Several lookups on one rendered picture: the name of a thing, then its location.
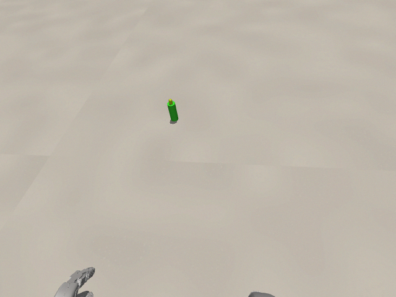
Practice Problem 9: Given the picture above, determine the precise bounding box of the bottle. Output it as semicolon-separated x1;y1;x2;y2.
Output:
167;99;178;121

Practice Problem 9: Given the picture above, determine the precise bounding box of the left robot hand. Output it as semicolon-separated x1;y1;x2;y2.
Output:
54;267;95;297

